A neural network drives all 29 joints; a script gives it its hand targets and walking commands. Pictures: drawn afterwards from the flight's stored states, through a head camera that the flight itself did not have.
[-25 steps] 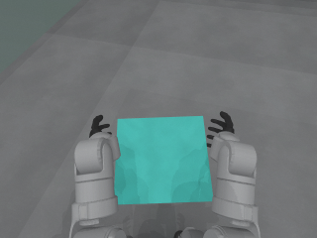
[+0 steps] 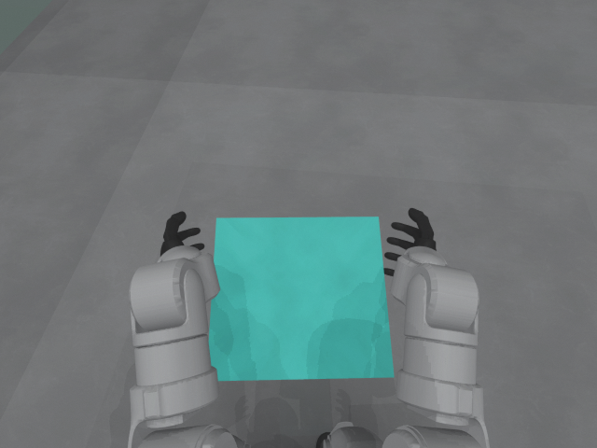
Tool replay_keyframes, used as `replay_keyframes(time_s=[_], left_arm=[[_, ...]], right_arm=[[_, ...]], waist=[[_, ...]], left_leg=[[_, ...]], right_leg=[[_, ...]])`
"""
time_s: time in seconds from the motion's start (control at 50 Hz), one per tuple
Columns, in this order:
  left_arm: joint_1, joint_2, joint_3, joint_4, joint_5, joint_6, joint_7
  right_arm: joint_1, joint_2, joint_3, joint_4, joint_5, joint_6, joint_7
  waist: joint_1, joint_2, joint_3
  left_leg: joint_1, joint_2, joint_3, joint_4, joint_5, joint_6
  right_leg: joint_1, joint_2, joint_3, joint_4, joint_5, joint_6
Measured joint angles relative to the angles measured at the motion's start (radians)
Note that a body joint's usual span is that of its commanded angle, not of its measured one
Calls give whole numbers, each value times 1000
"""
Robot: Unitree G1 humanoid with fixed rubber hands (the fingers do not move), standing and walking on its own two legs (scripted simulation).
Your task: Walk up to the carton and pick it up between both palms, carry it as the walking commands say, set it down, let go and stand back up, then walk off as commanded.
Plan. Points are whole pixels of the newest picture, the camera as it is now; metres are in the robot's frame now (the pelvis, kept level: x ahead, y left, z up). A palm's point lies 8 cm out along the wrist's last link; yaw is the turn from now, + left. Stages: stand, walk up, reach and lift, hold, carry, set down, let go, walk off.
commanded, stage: carry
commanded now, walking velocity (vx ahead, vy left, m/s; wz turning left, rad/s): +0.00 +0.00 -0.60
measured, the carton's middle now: (298, 299) +0.33 +0.00 -0.06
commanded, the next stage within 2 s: none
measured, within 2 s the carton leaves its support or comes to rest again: neither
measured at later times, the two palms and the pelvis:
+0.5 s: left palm (228, 275) +0.31 +0.08 +0.07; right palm (492, 307) +0.26 -0.21 +0.08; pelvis -0.04 -0.01 +0.01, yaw -10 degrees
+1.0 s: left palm (344, 268) +0.31 -0.06 +0.07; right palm out of the picture +0.18 -0.32 +0.07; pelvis -0.03 -0.04 +0.00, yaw -27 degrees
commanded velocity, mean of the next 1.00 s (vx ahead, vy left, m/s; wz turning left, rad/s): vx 0.00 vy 0.00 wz -0.60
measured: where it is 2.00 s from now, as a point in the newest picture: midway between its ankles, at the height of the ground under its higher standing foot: outside the picture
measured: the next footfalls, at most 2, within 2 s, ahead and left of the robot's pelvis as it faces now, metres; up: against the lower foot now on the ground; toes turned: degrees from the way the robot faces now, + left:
left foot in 0.44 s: -0.03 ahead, +0.10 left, +0.00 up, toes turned -4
right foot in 0.74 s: +0.03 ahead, -0.17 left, +0.00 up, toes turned -19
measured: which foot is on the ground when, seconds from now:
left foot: up 0.00-0.42, down 0.44-0.74, up 0.76-1.00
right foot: down 0.00-0.44, up 0.46-0.72, down 0.74-1.00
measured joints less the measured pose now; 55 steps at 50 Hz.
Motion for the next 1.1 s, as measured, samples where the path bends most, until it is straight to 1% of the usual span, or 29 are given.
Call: replay_keyframes(time_s=[0.1,0.18,0.26,0.32,0.4,0.42,0.44,0.46,0.48,0.5,0.52,0.54,0.58,0.62,0.66,0.7,0.74,0.78,0.82,0.86,0.9,0.96,1.02,1.04,1.06,1.08,1.1], left_arm=[[-2,0,0,0,0,-25,-24],[-2,0,0,0,0,-35,-34],[-2,0,0,0,0,-35,-34],[-2,0,0,-4,0,-35,-34],[-2,0,-3,-22,0,-35,-34],[-2,0,-6,-25,0,-35,-34],[-5,0,-10,-26,0,-35,-34],[-3,0,-11,-26,0,-36,-36],[3,1,-11,-26,-1,-33,-41],[11,3,-11,-26,-1,-30,-48],[19,7,-11,-26,-1,-28,-55],[28,10,-11,-26,0,-27,-57],[43,17,-10,-33,0,-27,-54],[46,18,-8,-44,0,-27,-38],[44,18,-8,-48,-1,-28,-20],[43,18,-8,-48,-1,-27,-19],[42,17,-8,-47,-1,-27,-19],[40,15,-17,-21,-1,-36,-31],[41,15,-25,11,-1,-35,-50],[44,15,-25,27,-1,-26,-60],[42,15,-25,27,-1,-20,-64],[40,15,-26,27,-1,-22,-64],[37,15,-27,27,0,-25,-63],[36,15,-27,27,0,-25,-63],[34,15,-27,27,-1,-25,-63],[41,16,-27,28,-1,-25,-63],[49,18,-26,28,0,-26,-63]], right_arm=[[-2,0,0,-32,0,4,0],[-3,0,0,-46,0,4,0],[-2,0,0,-46,0,5,0],[-2,0,1,-46,0,5,0],[-1,0,3,-49,0,5,3],[1,0,4,-54,0,6,3],[3,-1,4,-60,0,6,3],[7,-2,4,-60,0,8,5],[9,-2,4,-60,0,15,6],[10,-2,5,-60,0,24,8],[9,-2,7,-60,0,32,8],[8,-2,12,-60,0,40,8],[4,-1,31,-60,0,53,8],[-3,1,43,-60,0,56,8],[-9,4,48,-60,0,56,8],[-8,4,48,-60,0,56,8],[-7,3,46,-60,0,55,8],[-4,1,27,-56,0,43,8],[14,-5,14,-49,0,37,7],[30,-11,14,-36,0,37,7],[35,-13,14,-32,0,37,7],[36,-13,14,-32,0,36,7],[35,-14,13,-32,0,36,5],[34,-14,13,-32,0,36,4],[34,-14,13,-31,0,35,3],[36,-14,15,-25,0,34,5],[37,-14,18,-17,0,35,8]], waist=[[0,-13,0],[0,-29,-4],[0,-45,-7],[-1,-52,-9],[-2,-53,-11],[-2,-44,-12],[-2,-38,-10],[-2,-45,-6],[-3,-41,-5],[-2,-33,-6],[-2,-19,-9],[-1,-5,-18],[4,13,-46],[7,21,-65],[7,26,-77],[7,24,-87],[8,6,-94],[8,23,-79],[7,20,-69],[7,5,-65],[7,-12,-58],[6,-39,-58],[5,-53,-62],[5,-48,-63],[6,-48,-61],[6,-43,-61],[6,-30,-61]], left_leg=[[-17,-48,-1,-3,11,3],[-17,-78,-9,-45,32,12],[-14,-102,-17,-129,52,26],[6,-113,-17,-232,77,42],[103,-113,-19,-443,157,73],[148,-101,-20,-503,192,90],[174,-89,-18,-543,251,119],[179,-87,-14,-538,268,135],[182,-79,-14,-522,259,140],[189,-70,-13,-510,244,140],[197,-56,-13,-500,229,136],[200,-42,-10,-490,217,132],[200,-17,11,-477,199,124],[199,6,41,-458,180,116],[198,32,69,-428,155,104],[198,55,99,-389,124,87],[185,70,122,-313,90,66],[146,93,100,-196,76,40],[101,64,66,-111,-6,19],[75,24,52,-102,-51,8],[57,-8,49,-112,-57,6],[52,-46,47,-162,-22,8],[83,-62,45,-292,65,25],[110,-58,44,-360,121,45],[117,-55,46,-381,196,85],[121,-49,46,-374,213,120],[128,-37,47,-368,207,141]], right_leg=[[0,20,12,-24,21,-19],[-1,29,30,-68,57,-26],[-1,38,59,-130,109,-26],[-1,52,85,-181,152,-21],[-2,92,116,-232,204,-2],[-2,110,116,-234,210,10],[-6,123,111,-224,205,31],[-21,121,102,-172,155,64],[-47,119,82,-57,61,78],[-67,109,57,59,2,80],[-72,92,33,131,-19,80],[-73,72,16,171,-24,80],[-74,31,10,197,-25,80],[-74,-3,10,196,-32,79],[-68,-13,9,164,-36,79],[-48,-13,-3,78,-26,80],[-18,-13,-9,-15,58,77],[-17,9,-9,10,25,59],[-17,11,6,18,13,49],[-18,11,33,12,17,47],[-18,12,60,3,27,47],[-18,19,95,-19,50,47],[-19,32,111,-40,71,53],[-19,43,109,-39,73,56],[-19,47,106,-28,62,59],[-24,47,92,18,12,59],[-37,46,64,107,-54,59]])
